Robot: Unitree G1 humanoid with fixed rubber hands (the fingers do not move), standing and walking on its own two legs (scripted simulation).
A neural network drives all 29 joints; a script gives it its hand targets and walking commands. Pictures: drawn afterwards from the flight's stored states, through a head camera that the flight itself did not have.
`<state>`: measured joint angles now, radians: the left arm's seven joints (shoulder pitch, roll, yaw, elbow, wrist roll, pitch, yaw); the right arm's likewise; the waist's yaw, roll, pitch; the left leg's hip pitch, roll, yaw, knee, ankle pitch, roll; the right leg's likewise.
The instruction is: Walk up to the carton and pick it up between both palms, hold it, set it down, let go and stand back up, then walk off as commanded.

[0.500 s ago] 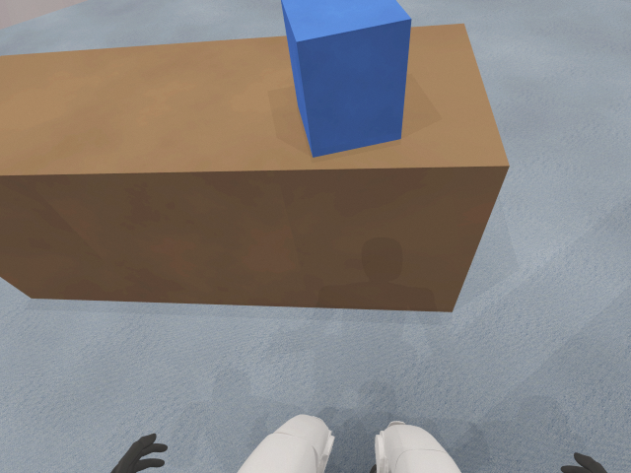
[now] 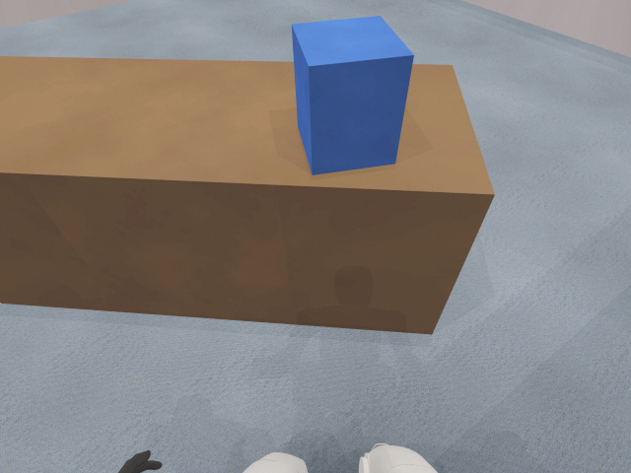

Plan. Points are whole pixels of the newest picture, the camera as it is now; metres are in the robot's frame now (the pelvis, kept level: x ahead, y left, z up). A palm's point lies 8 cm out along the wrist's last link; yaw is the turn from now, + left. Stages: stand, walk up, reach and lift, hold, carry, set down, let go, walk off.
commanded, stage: walk off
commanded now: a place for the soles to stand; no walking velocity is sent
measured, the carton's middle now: (345, 96) +0.85 +0.04 +0.04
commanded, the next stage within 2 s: stand in 0.84 s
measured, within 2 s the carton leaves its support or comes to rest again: neither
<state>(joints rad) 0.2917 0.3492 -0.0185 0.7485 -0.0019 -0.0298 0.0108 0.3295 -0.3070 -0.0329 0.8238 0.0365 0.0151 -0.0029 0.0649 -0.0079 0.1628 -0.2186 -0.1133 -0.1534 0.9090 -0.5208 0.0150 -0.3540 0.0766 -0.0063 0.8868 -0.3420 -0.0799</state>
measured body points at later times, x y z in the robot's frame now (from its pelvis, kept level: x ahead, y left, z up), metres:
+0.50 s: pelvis +0.01 +0.04 +0.00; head +0.01 +0.05 +0.45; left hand +0.10 +0.34 -0.10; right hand +0.10 -0.26 -0.11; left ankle +0.08 +0.15 -0.69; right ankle +0.08 -0.07 -0.68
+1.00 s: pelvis +0.03 +0.04 +0.00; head +0.04 +0.04 +0.45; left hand +0.12 +0.34 -0.10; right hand +0.14 -0.25 -0.11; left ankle +0.08 +0.15 -0.69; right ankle +0.08 -0.07 -0.69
